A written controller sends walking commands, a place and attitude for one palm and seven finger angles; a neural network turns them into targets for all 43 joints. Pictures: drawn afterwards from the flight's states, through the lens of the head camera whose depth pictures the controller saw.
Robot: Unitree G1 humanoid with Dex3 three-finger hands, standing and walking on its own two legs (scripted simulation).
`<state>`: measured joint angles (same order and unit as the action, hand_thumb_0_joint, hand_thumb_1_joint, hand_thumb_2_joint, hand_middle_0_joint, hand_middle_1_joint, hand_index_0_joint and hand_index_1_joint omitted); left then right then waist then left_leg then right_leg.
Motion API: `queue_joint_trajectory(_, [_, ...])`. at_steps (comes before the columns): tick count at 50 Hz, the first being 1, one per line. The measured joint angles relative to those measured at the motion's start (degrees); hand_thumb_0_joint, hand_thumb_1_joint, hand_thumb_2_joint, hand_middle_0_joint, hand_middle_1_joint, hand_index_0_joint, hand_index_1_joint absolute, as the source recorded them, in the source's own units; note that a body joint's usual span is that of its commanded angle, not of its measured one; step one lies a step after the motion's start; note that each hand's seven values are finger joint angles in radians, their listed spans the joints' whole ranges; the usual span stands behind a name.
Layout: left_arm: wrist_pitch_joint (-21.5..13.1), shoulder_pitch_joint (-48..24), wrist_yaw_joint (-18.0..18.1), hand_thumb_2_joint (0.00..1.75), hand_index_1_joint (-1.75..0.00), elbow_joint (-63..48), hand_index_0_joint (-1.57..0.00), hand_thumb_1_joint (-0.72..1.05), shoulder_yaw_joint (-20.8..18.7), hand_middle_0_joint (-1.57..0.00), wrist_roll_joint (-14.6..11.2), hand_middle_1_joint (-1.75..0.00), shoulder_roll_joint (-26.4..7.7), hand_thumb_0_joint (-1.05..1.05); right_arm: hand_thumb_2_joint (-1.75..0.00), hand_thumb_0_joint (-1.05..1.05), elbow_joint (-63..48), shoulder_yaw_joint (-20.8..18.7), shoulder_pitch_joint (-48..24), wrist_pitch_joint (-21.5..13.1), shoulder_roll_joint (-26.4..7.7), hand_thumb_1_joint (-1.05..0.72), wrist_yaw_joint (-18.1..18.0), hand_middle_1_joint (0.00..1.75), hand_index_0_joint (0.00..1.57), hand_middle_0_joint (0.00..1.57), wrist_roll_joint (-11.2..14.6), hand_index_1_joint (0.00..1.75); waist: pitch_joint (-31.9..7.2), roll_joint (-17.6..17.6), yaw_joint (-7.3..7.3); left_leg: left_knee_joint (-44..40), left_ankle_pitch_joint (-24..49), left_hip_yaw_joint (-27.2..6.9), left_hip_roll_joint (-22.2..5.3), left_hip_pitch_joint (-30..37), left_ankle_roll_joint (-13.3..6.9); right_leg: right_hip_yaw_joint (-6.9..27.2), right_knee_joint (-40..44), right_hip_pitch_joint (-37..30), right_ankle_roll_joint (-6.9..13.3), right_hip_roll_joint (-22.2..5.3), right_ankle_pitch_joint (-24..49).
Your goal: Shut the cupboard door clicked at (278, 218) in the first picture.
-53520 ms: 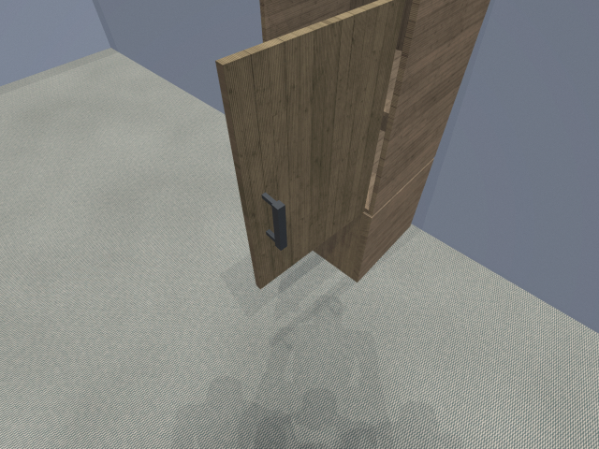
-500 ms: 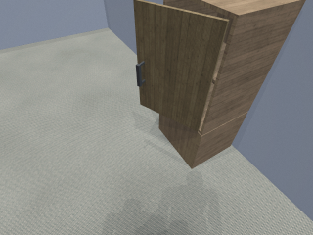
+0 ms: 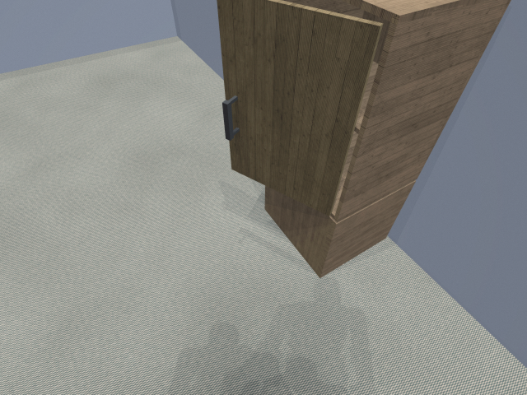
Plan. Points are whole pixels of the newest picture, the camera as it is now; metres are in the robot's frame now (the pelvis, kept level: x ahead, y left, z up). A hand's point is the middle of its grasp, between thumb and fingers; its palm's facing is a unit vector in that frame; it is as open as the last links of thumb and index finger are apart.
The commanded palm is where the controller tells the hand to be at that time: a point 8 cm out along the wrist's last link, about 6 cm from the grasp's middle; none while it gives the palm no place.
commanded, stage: look to check the result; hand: left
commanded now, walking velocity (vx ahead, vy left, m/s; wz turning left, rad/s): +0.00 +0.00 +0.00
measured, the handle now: (231, 118) +0.88 +0.15 -0.09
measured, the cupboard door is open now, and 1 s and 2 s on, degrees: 25 25 25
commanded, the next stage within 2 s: walk to a spot facing it in 0.30 s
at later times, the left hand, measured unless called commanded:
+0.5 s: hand out of the picture +0.02 +0.19 -0.17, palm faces +0.02 -0.97 -0.25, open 7.4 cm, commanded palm none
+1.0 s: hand out of the picture +0.04 +0.23 -0.17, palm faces +0.28 -0.92 -0.28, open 7.4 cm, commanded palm none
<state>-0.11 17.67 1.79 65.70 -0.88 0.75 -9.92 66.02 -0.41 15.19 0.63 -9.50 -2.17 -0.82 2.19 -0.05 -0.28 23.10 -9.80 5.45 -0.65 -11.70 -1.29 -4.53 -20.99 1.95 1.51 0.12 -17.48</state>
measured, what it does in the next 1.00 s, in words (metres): lifts its right foot, turning left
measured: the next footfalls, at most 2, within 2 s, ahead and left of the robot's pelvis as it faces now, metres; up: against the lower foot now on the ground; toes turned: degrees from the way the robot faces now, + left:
right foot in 1.10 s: +0.08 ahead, -0.14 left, +0.00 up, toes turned +21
left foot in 1.44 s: -0.02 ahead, +0.09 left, +0.00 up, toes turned +41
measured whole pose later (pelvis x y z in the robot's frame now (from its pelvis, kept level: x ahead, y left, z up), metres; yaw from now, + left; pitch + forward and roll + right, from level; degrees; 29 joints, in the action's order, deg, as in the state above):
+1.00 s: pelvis +0.00 -0.01 -0.01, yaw +17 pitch +1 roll +0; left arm 2.8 8.5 1.0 51.0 -4.2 1.3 -12.8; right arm 55.2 -3.0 13.1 2.8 -11.5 -0.4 -2.2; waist 5.8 -1.7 -1.7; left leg 30.5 -10.0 -1.6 1.2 -22.1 -1.3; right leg -0.2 -52.7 23.9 -1.8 -2.4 -26.2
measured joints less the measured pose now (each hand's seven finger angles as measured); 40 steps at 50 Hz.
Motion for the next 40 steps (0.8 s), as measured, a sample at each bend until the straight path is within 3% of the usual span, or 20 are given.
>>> queue_joint_trajectory(25, [0.0, -3.9, -0.1, 0.9, -0.3, -1.1, -0.2, 0.91, -0.1, -0.2, 0.0, -0.3, -1.9, 0.01, -0.9, 0.0, -1.2, -0.1, -4.2, 0.2, -3.2, -0.91, 0.2, 0.29, 0.2, 0.2, -0.1, 0.29, -0.3, 0.0, -0.16, -0.5, -0.1, -0.7, -0.8, 0.8, 1.2, -0.5, 1.4, -1.3, 0.9, 1.0, 0.1])
queue_joint_trajectory(30, [0.9, -4.1, 0.2, 0.9, -0.3, -3.6, -0.2, 0.91, -1.0, -0.2, 0.2, -0.3, -1.2, 0.01, -0.9, 0.0, -2.8, -0.7, -2.7, 1.6, -2.4, -0.91, 0.5, 0.29, 0.2, 0.2, -0.3, 0.29, 0.5, -0.5, -0.59, 6.7, -2.8, -2.7, -0.7, -3.5, 1.4, -3.0, -3.5, 0.8, 1.3, 0.8, -2.9])
queue_joint_trajectory(33, [1.3, -3.8, 0.2, 0.9, -0.3, -5.4, -0.2, 0.91, -1.6, -0.21, 0.7, -0.3, -0.8, 0.0, -0.9, 0.0, -3.9, -1.5, -1.6, 3.0, -1.6, -0.91, 0.9, 0.29, 0.2, 0.2, -0.4, 0.29, 1.8, -0.3, -0.6, 19.4, -11.8, -2.5, -0.9, -7.9, 1.9, -5.3, -7.1, 1.3, 1.3, 0.0, -5.4])
queue_joint_trajectory(35, [1.5, -3.7, 0.1, 0.9, -0.3, -6.3, -0.2, 0.91, -2.1, -0.21, 1.0, -0.3, -0.9, 0.0, -0.9, 0.0, -4.8, -1.9, -1.2, 3.7, -0.9, -0.91, 1.2, 0.29, 0.2, 0.2, -0.3, 0.29, 2.8, 0.7, -0.61, 23.4, -15.5, -1.5, -1.1, -9.2, 2.3, -6.6, -9.4, 1.5, 0.9, -1.2, -7.0])
queue_joint_trajectory(37, [1.7, -3.5, -0.1, 0.9, -0.3, -7.1, -0.2, 0.91, -2.3, -0.21, 0.9, -0.3, -1.3, 0.01, -0.9, 0.01, -6.2, -2.0, -0.9, 3.7, -0.5, -0.91, 1.7, 0.29, 0.2, 0.2, -0.4, 0.29, 3.7, 1.9, -0.88, 20.2, -12.4, -0.2, -1.2, -8.6, 2.3, -7.8, -12.9, 2.3, 0.1, -3.1, -9.2])
queue_joint_trajectory(38, [1.8, -3.2, -0.2, 0.9, -0.3, -7.6, -0.2, 0.9, -2.4, -0.21, 0.7, -0.3, -1.4, 0.01, -0.9, 0.01, -7.2, -2.0, -0.5, 3.3, -0.7, -0.91, 1.9, 0.29, 0.2, 0.2, -0.5, 0.29, 3.8, 1.8, -1.0, 16.6, -6.0, -0.4, -1.5, -7.9, 1.5, -8.4, -16.1, 3.8, -0.4, -3.8, -10.5])
queue_joint_trajectory(40, [2.6, -3.6, -0.3, 0.9, -0.3, -8.7, -0.2, 0.9, -2.5, -0.21, 0.4, -0.3, -1.6, 0.01, -0.9, 0.01, -8.6, -2.3, -0.7, 2.4, -1.0, -0.91, 2.1, 0.3, 0.2, 0.2, -0.9, 0.29, 4.5, 1.8, -1.22, 17.7, -5.6, -0.6, -0.4, -9.4, -0.2, -5.9, -26.9, 9.4, -1.6, -5.0, -13.6])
